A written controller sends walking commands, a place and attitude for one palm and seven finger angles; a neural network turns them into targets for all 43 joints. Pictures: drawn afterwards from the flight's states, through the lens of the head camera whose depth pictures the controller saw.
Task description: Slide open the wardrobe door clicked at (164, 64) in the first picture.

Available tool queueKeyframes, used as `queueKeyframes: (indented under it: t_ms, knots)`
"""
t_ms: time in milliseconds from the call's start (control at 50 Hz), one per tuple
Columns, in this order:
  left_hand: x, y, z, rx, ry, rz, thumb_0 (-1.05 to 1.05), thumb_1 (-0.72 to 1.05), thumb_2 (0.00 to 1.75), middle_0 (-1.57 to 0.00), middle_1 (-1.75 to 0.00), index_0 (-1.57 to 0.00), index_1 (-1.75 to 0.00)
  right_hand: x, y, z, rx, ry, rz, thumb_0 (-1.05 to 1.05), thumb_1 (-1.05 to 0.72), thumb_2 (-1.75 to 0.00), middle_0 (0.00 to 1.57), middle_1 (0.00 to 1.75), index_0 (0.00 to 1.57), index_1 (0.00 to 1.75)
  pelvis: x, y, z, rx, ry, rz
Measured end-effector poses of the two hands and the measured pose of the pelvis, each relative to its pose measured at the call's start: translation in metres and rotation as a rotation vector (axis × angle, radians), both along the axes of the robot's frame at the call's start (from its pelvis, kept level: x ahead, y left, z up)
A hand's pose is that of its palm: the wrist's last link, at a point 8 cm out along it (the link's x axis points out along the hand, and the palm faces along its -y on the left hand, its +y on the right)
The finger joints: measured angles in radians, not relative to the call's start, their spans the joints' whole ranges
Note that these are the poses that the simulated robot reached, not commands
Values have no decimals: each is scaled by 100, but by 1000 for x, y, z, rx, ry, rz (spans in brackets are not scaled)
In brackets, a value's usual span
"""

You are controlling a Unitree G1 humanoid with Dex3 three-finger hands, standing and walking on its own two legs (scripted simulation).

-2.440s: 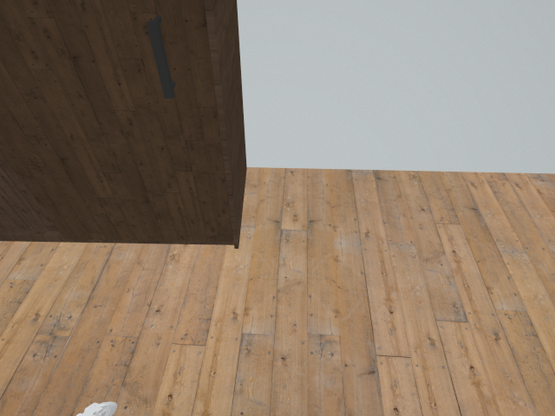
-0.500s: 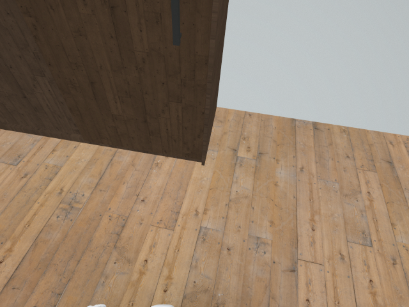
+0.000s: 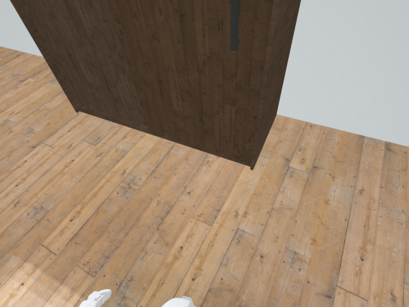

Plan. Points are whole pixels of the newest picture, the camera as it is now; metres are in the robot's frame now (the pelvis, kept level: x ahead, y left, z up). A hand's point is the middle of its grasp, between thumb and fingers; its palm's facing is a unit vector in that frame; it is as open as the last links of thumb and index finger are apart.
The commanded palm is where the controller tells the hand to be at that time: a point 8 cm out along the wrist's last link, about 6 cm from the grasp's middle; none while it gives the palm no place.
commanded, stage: walk to a spot facing it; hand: right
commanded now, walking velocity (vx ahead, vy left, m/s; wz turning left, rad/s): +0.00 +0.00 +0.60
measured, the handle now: (236, 21) +1.00 -0.09 +0.10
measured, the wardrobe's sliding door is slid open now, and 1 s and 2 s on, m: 0.00 0.00 0.00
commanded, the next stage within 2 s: none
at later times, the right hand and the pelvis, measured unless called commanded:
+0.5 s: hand out of the picture +0.16 -0.13 -0.15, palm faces -0.32 +0.92 -0.24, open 7.4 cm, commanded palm none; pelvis -0.03 +0.02 -0.01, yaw +19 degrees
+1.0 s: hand (270, 273) +0.23 -0.13 -0.16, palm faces -0.53 +0.83 -0.16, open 7.4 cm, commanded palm none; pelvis +0.07 +0.01 +0.01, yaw +38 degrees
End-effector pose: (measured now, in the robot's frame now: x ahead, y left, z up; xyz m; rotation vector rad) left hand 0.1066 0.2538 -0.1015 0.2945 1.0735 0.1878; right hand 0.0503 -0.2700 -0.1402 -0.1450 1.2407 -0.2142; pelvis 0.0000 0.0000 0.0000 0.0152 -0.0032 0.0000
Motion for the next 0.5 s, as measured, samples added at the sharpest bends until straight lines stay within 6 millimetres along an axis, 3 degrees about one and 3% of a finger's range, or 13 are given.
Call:
queueKeyframes:
  t_ms: [100, 200, 340, 420, 500]
  knots:
    - [-47, -11, 5, -3, 50, 76, 0, 91, 90, -20, -30, -20, -30, 24, -15, 10, 3, -39, 75, 1, -90, -89, 20, 30, 20, 30, -5, -10, 8, 21, -20, 67]
    - [-94, -18, -1, -34, 95, 180, 0, 90, 90, -20, -30, -20, -30, 44, -7, 14, 13, -31, 159, 1, -91, -89, 19, 30, 20, 30, -9, -15, 10, 27, -24, 136]
    - [-168, -13, -21, -95, 195, 351, 0, 90, 90, -20, -30, -21, -30, 84, 40, 16, 23, -41, 325, 1, -91, -89, 19, 30, 20, 30, -18, -3, 5, 17, -16, 247]
    - [-209, 0, -43, -128, 240, 437, 0, 90, 90, -20, -30, -20, -30, 108, 76, 14, 3, -111, 425, 1, -90, -89, 20, 30, 20, 30, -24, 13, -9, -3, -8, 304]
    - [-226, 10, -45, -123, 274, 480, 0, 91, 90, -20, -30, -20, -30, 112, 96, 20, 3, -144, 458, 1, -90, -89, 20, 30, 20, 30, -29, 17, -7, 7, -19, 338]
